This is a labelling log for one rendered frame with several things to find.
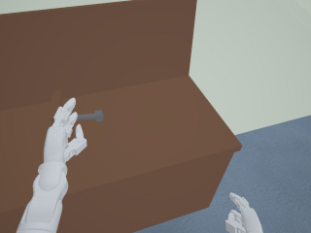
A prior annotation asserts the left robot hand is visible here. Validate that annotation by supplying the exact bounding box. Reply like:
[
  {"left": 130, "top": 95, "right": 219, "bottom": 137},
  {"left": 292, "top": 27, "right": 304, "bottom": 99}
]
[{"left": 44, "top": 97, "right": 87, "bottom": 164}]

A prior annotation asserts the right robot hand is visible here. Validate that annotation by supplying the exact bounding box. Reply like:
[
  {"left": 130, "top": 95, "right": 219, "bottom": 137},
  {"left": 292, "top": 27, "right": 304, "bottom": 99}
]
[{"left": 225, "top": 192, "right": 263, "bottom": 233}]

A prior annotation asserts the left robot forearm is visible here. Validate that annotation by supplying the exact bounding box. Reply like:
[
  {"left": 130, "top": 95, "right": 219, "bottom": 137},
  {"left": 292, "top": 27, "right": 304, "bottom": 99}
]
[{"left": 16, "top": 161, "right": 69, "bottom": 233}]

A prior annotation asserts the counter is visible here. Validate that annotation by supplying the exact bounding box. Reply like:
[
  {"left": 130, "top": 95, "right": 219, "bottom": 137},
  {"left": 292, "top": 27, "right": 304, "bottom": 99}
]
[{"left": 0, "top": 0, "right": 243, "bottom": 233}]

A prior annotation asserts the tap lever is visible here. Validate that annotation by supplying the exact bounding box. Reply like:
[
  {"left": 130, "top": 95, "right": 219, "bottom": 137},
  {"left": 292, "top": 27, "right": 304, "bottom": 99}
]
[{"left": 77, "top": 110, "right": 104, "bottom": 121}]

